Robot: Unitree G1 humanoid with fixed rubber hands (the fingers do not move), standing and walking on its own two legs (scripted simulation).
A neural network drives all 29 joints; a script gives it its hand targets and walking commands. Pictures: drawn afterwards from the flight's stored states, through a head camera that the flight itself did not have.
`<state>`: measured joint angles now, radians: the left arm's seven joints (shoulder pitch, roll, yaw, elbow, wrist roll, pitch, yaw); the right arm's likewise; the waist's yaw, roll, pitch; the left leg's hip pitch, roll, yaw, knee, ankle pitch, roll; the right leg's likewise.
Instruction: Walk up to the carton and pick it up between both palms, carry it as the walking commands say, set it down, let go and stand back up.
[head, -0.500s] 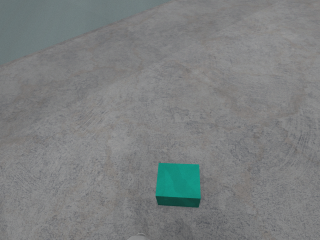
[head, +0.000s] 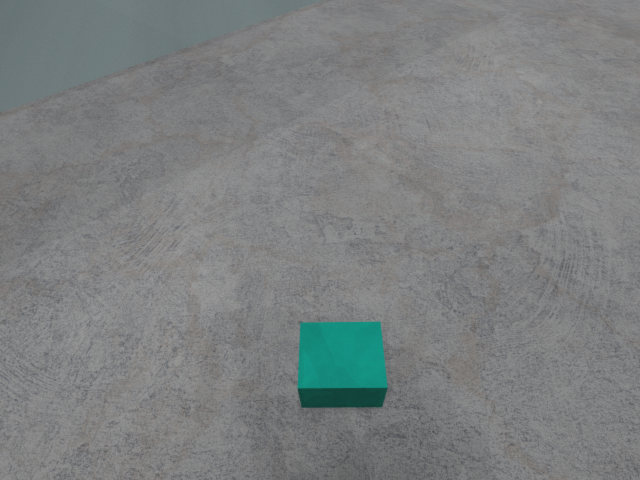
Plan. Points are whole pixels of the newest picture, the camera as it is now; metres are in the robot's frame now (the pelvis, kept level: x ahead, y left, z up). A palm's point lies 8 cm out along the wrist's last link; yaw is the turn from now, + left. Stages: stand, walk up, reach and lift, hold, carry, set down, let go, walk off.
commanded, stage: walk up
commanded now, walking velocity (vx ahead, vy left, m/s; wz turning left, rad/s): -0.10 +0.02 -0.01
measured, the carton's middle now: (341, 364) +0.57 -0.02 -0.69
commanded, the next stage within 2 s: none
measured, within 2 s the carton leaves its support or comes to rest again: neither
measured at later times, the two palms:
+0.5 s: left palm out of the picture -0.07 +0.23 -0.12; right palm out of the picture -0.02 -0.23 -0.14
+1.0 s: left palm out of the picture -0.03 +0.24 -0.13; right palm out of the picture -0.07 -0.23 -0.13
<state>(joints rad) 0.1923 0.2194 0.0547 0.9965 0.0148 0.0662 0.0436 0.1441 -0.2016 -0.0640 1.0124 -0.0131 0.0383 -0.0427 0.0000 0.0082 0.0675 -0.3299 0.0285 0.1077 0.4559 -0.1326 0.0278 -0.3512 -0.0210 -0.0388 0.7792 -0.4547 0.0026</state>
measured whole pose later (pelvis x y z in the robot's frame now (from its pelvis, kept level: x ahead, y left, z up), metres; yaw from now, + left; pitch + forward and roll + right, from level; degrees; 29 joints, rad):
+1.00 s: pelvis -0.01 +0.00 +0.01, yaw +1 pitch +0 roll -1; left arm 0.36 0.18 0.04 1.11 0.03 0.01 -0.01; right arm 0.40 -0.17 -0.05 1.13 -0.03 -0.02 -0.03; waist -0.04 0.03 -0.04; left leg -0.09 0.09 0.01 0.35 -0.28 -0.02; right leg -0.36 -0.03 -0.06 0.81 -0.40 0.05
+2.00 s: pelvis +0.10 -0.05 -0.01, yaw -2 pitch -1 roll +3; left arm 0.16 0.21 0.04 0.98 0.03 0.04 0.03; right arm 0.18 -0.25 -0.07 1.04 -0.01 0.07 -0.04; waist 0.00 0.02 0.07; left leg -0.44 0.07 0.11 0.64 -0.31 -0.01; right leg -0.31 -0.04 -0.05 0.65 -0.32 -0.03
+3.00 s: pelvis +0.13 +0.02 +0.00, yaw +0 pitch +0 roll -1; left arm 0.23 0.13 0.01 1.08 -0.01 0.00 0.05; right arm 0.38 -0.13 -0.01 1.09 -0.01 -0.03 -0.05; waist -0.01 0.04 0.03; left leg -0.06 0.01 0.11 0.44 -0.37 0.03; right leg -0.24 -0.02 -0.07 0.47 -0.24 0.00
